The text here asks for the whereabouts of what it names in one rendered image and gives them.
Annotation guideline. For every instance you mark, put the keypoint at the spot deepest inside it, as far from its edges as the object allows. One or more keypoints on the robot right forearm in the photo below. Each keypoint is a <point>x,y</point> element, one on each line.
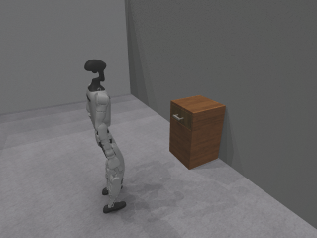
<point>103,136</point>

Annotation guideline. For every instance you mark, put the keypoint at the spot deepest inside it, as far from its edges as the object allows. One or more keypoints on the drawer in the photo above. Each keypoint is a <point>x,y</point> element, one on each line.
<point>187,118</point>

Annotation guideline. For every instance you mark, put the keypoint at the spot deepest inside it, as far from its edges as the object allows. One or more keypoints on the robot right upper arm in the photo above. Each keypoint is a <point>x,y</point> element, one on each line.
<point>101,101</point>

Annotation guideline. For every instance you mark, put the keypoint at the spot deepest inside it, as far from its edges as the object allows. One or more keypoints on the robot left upper arm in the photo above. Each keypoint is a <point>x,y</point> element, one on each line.
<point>87,105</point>

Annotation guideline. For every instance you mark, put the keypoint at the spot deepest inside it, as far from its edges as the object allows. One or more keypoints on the handle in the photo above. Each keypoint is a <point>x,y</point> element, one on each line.
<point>175,116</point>

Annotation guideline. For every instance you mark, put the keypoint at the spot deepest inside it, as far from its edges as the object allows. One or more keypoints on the right robot hand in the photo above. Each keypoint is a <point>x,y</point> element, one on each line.
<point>114,163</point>

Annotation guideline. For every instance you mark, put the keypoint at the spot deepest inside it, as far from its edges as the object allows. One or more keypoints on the cabinet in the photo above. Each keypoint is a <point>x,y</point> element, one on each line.
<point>201,144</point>

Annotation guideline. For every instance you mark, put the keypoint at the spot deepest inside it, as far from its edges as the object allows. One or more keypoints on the robot head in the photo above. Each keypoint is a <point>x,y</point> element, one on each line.
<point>96,65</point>

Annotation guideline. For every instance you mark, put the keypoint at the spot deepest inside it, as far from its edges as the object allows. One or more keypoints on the left robot foot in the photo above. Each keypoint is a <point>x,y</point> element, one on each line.
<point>105,190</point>

